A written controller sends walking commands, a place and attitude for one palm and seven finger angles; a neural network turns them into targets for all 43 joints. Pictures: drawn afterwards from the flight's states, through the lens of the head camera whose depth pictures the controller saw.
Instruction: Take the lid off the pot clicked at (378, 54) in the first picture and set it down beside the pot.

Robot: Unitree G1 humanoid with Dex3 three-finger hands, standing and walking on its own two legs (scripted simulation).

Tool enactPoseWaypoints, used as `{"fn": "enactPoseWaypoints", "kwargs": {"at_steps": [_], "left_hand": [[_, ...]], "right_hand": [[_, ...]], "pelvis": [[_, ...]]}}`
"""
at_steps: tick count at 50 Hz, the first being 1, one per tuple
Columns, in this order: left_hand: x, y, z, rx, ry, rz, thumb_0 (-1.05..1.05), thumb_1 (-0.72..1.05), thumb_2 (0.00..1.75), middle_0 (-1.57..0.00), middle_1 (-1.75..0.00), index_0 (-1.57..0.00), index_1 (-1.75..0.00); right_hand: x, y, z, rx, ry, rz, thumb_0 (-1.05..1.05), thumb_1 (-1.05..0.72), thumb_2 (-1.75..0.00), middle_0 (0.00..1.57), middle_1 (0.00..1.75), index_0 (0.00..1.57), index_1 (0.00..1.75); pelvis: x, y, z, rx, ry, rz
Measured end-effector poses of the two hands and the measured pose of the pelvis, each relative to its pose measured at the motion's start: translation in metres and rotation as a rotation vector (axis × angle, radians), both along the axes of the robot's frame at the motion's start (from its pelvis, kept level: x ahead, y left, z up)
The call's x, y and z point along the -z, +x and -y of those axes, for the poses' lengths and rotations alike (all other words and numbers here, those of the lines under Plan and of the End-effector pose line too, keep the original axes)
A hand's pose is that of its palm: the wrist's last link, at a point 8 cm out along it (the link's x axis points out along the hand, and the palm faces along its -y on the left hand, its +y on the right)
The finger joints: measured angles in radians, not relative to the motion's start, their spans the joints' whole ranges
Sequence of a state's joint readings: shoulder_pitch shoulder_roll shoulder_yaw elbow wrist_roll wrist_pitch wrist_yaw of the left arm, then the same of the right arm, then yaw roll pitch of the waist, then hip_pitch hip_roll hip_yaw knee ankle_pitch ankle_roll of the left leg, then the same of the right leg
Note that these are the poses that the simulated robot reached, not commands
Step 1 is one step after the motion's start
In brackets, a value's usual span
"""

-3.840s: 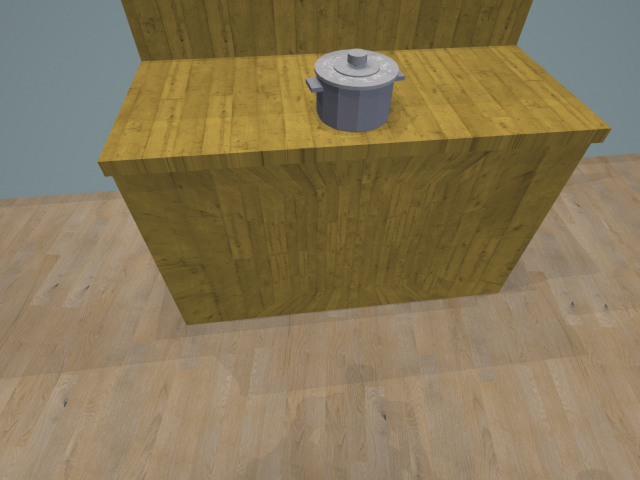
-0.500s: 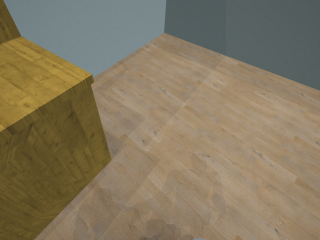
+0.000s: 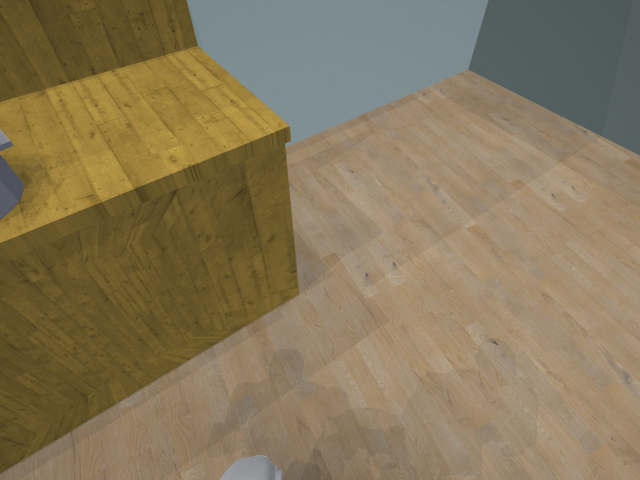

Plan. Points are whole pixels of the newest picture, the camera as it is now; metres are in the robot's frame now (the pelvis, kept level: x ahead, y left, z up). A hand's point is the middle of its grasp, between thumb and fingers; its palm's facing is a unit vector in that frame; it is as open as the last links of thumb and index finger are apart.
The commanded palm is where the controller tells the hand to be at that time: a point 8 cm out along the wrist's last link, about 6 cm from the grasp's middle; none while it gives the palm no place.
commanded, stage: turn to face it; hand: left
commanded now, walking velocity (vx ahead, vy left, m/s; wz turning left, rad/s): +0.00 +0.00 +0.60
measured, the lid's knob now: out of the picture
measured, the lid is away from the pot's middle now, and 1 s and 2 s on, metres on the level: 0.00 0.00 0.00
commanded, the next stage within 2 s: take the last steps up to it in 0.98 s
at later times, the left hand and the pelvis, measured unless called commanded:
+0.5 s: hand out of the picture +0.01 +0.27 -0.15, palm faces +0.32 -0.90 -0.30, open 7.3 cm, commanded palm none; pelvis -0.02 +0.02 +0.00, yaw +18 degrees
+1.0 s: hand out of the picture -0.13 +0.20 -0.19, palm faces +0.57 -0.79 -0.23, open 7.3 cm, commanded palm none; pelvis -0.04 +0.01 -0.01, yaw +32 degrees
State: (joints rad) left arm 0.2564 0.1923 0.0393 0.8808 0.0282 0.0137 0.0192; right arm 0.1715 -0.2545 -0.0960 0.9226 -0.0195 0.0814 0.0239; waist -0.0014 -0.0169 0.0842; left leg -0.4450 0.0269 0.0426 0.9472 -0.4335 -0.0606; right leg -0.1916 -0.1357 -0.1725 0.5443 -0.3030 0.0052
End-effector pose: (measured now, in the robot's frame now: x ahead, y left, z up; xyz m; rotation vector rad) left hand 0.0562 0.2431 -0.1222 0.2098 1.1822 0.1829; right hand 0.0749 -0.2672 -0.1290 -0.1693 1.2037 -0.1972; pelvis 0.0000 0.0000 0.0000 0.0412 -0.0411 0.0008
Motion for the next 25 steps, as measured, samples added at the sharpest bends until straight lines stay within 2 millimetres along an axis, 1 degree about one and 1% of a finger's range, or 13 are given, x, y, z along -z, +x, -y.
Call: {"fn": "enactPoseWaypoints", "kwargs": {"at_steps": [4, 6, 7, 9, 11, 13, 17, 21, 25], "left_hand": [[0.015, -0.036, -0.018, -0.086, -0.023, -0.051, 0.0, 0.91, 0.9, -0.21, -0.3, -0.21, -0.3], [0.028, -0.054, -0.032, -0.132, -0.034, -0.075, 0.0, 0.91, 0.9, -0.21, -0.3, -0.21, -0.3], [0.033, -0.062, -0.039, -0.153, -0.036, -0.089, 0.0, 0.91, 0.9, -0.21, -0.3, -0.21, -0.3], [0.037, -0.075, -0.05, -0.183, -0.029, -0.121, 0.0, 0.91, 0.9, -0.21, -0.3, -0.21, -0.3], [0.034, -0.081, -0.059, -0.211, -0.022, -0.124, 0.01, 0.91, 0.9, -0.21, -0.3, -0.21, -0.3], [0.028, -0.082, -0.065, -0.233, -0.018, -0.102, 0.01, 0.91, 0.9, -0.21, -0.29, -0.2, -0.3], [0.015, -0.081, -0.073, -0.261, 0.001, -0.047, 0.01, 0.91, 0.9, -0.2, -0.29, -0.2, -0.3], [0.005, -0.079, -0.073, -0.283, 0.027, -0.013, 0.01, 0.91, 0.9, -0.2, -0.29, -0.2, -0.3], [-0.003, -0.074, -0.065, -0.303, 0.054, 0.022, 0.0, 0.91, 0.9, -0.2, -0.29, -0.2, -0.3]], "right_hand": [[-0.006, 0.038, -0.023, -0.103, -0.02, 0.05, 0.01, -0.91, -0.9, 0.19, 0.3, 0.2, 0.3], [-0.007, 0.056, -0.037, -0.155, -0.038, 0.094, 0.01, -0.91, -0.9, 0.2, 0.3, 0.2, 0.3], [-0.008, 0.063, -0.044, -0.176, -0.046, 0.115, 0.01, -0.91, -0.9, 0.2, 0.3, 0.2, 0.3], [-0.013, 0.07, -0.055, -0.209, -0.052, 0.139, 0.01, -0.91, -0.9, 0.2, 0.3, 0.2, 0.3], [-0.018, 0.07, -0.062, -0.232, -0.06, 0.141, 0.0, -0.9, -0.9, 0.2, 0.3, 0.2, 0.3], [-0.02, 0.066, -0.068, -0.251, -0.063, 0.122, 0.0, -0.9, -0.9, 0.2, 0.3, 0.2, 0.3], [-0.019, 0.059, -0.074, -0.28, -0.049, 0.08, 0.0, -0.9, -0.9, 0.2, 0.3, 0.21, 0.3], [-0.012, 0.05, -0.072, -0.295, -0.028, 0.043, 0.0, -0.9, -0.9, 0.2, 0.3, 0.21, 0.3], [0.0, 0.042, -0.062, -0.309, -0.01, -0.003, 0.0, -0.9, -0.9, 0.2, 0.3, 0.21, 0.3]], "pelvis": [[0.006, -0.004, -0.013, -0.055, -0.014, -0.007], [0.014, -0.004, -0.022, -0.083, -0.03, -0.014], [0.017, -0.006, -0.026, -0.096, -0.029, -0.014], [0.017, -0.01, -0.03, -0.113, -0.033, -0.01], [0.013, -0.013, -0.032, -0.138, -0.045, -0.01], [0.008, -0.015, -0.034, -0.164, -0.052, -0.01], [0.002, -0.018, -0.036, -0.208, -0.056, -0.015], [0.001, -0.019, -0.031, -0.256, -0.058, -0.021], [0.003, -0.02, -0.02, -0.306, -0.055, -0.025]]}}
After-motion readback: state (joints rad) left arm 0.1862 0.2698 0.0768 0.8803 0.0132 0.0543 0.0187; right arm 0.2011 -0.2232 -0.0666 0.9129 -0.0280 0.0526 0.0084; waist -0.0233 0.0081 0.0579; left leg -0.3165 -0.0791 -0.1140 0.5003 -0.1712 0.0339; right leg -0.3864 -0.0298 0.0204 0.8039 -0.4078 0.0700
